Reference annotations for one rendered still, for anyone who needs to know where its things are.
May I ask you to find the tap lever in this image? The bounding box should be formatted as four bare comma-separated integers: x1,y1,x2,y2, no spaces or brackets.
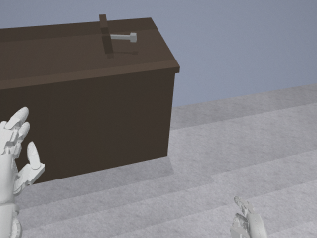
110,32,137,43

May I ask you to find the left robot hand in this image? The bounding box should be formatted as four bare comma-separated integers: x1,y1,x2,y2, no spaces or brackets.
0,106,45,204

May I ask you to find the right robot hand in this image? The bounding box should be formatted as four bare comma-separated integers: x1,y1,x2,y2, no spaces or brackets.
230,196,268,238

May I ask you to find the robot left forearm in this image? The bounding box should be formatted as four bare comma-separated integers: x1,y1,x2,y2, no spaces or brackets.
0,202,23,238

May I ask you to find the counter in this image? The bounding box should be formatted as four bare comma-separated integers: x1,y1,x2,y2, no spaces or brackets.
0,14,180,186

